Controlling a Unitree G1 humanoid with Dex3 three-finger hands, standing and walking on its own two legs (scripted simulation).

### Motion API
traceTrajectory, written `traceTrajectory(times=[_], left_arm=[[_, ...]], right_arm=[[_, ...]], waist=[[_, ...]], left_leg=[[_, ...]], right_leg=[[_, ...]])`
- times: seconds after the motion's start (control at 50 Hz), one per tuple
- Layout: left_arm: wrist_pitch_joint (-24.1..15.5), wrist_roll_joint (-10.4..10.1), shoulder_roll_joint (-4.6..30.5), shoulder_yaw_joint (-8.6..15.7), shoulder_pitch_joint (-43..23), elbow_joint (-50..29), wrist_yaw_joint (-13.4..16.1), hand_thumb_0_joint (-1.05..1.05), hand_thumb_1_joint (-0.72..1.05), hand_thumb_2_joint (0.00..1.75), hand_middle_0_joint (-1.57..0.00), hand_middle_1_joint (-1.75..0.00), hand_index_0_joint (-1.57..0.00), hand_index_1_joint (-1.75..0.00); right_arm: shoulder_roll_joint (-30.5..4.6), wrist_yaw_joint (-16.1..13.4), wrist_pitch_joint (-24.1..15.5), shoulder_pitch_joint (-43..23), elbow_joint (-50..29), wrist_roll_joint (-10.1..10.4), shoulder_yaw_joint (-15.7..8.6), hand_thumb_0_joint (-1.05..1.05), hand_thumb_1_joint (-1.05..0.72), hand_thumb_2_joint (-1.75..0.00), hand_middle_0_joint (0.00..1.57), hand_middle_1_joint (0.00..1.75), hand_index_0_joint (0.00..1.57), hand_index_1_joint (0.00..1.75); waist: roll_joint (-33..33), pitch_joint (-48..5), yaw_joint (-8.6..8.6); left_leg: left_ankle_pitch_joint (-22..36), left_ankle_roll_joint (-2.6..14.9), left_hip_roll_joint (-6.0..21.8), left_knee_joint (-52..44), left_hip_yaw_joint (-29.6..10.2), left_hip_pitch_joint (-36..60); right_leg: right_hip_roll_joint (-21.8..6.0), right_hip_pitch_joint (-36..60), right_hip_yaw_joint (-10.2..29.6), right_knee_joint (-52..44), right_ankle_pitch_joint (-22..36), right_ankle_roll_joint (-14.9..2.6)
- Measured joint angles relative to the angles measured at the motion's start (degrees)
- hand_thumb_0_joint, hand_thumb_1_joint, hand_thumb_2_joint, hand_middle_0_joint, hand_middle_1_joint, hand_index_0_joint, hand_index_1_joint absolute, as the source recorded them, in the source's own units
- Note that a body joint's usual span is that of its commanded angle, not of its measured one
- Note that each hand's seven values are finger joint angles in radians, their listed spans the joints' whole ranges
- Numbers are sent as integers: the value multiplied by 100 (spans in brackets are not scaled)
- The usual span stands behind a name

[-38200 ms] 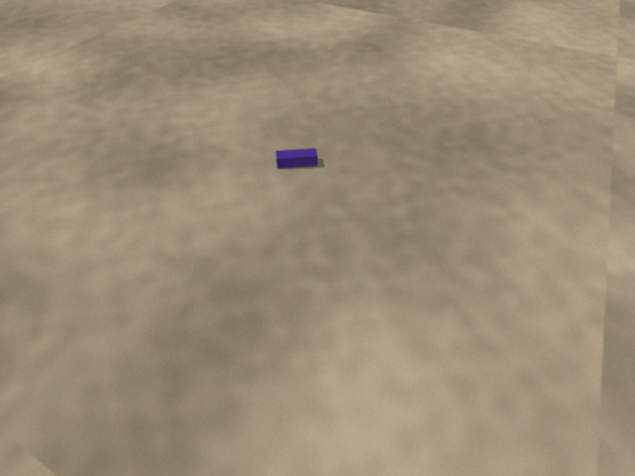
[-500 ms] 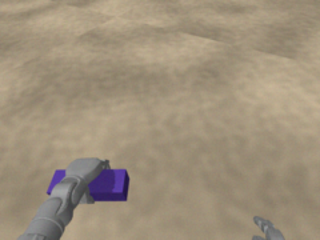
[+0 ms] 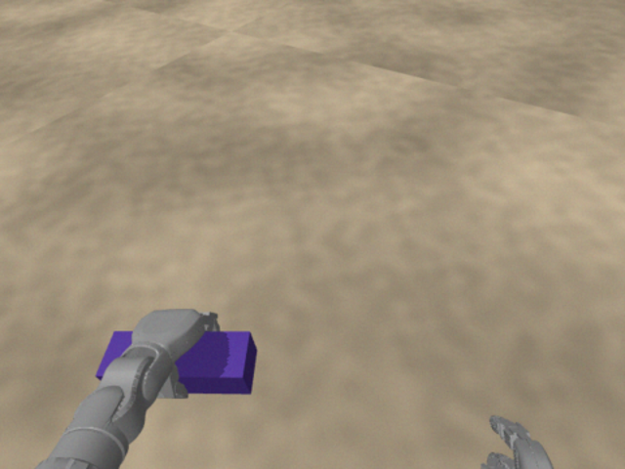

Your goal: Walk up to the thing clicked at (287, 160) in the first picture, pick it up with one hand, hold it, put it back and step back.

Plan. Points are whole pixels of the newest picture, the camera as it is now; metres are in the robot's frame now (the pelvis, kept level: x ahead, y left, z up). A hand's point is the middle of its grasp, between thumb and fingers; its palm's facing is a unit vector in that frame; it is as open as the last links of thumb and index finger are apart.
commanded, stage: hold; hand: left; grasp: from above
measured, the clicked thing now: (181, 362) +0.29 +0.22 -0.06
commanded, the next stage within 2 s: crouch in 0.20 s
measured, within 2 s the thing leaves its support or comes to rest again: neither
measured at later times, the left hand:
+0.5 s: hand (180, 361) +0.29 +0.22 -0.06, palm faces -0.48 -0.03 -0.88, open 10.1 cm
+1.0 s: hand (220, 376) +0.35 +0.22 -0.27, palm faces -0.42 +0.07 -0.91, open 10.0 cm
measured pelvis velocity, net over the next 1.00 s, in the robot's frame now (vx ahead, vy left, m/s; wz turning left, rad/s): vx -0.03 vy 0.01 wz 0.01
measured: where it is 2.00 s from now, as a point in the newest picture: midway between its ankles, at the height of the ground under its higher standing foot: outside the picture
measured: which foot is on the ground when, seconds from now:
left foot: down 0.00-1.00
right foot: down 0.00-1.00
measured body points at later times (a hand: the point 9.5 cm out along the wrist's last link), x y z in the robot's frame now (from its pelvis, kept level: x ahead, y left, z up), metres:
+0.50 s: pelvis +0.01 +0.00 +0.00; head +0.03 -0.01 +0.45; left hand +0.31 +0.22 -0.01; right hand +0.15 -0.25 -0.12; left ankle +0.02 +0.13 -0.73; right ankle +0.03 -0.13 -0.73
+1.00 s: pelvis -0.03 +0.01 -0.15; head +0.10 +0.03 +0.28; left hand +0.36 +0.22 -0.21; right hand +0.02 -0.28 -0.27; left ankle +0.02 +0.13 -0.73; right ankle +0.03 -0.13 -0.73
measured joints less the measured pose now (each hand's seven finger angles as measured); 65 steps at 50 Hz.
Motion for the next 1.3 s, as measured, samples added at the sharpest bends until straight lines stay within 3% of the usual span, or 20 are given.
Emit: traceTrajectory(times=[0.36,0.48,0.58,0.8,0.9,1.04,1.14,1.3], left_arm=[[-18,-2,41,14,-8,67,18,-2,-4,68,-58,-77,-63,-69],[-75,128,-29,42,-17,276,271,-2,-5,69,-58,-78,-62,-70],[-184,379,-117,49,-237,841,741,-2,-6,71,-59,-78,-62,-71],[-180,1059,-257,115,-1386,2535,1960,-2,-5,70,-59,-76,-63,-70],[-94,1179,-229,243,-1902,3024,2311,-2,-4,67,-60,-75,-64,-68],[77,1185,-102,500,-2453,3310,2451,-2,-5,68,-61,-74,-65,-66],[138,1142,12,668,-2804,3514,2368,-2,-6,68,-62,-73,-66,-66],[-135,1192,300,809,-3271,3756,2217,-2,-6,68,-62,-73,-66,-65]], right_arm=[[-17,12,78,88,18,3,-59,1,-91,-90,20,30,20,30],[5,46,106,64,6,-19,-72,1,-90,-90,20,30,20,30],[19,118,122,35,16,-96,-94,1,-90,-90,20,30,20,30],[-101,351,-7,243,103,-366,-301,1,-90,-90,20,30,20,30],[-147,324,-132,399,198,-474,-363,1,-90,-90,20,30,20,30],[-81,283,-256,499,351,-596,-371,1,-90,-90,20,30,20,30],[40,323,-347,471,355,-660,-295,1,-90,-90,20,30,20,30],[133,470,-560,303,329,-750,-120,1,-90,-90,20,30,21,30]], waist=[[-7,-9,-27],[-48,-26,-62],[-133,-71,-119],[-248,-556,-347],[-201,-812,-528],[-80,-1101,-778],[-2,-1144,-909],[30,-1106,-1029]], left_leg=[[-39,11,-5,-60,-6,57],[-82,13,-17,31,-25,-61],[-204,12,-25,395,-78,-507],[-1008,2,20,2727,-229,-3112],[-1431,27,27,3973,-276,-4555],[-1889,87,33,5536,-292,-6336],[-2061,110,8,6392,-318,-7337],[-2236,117,-46,7534,-417,-8721]], right_leg=[[-5,79,-8,-99,-20,13],[-18,-32,-23,-5,-73,16],[-29,-448,-67,338,-201,17],[6,-2948,-150,2514,-967,34],[17,-4360,-156,3697,-1338,59],[34,-6133,-116,5218,-1759,99],[23,-7117,-106,6059,-1934,111],[-3,-8442,-152,7167,-2133,117]])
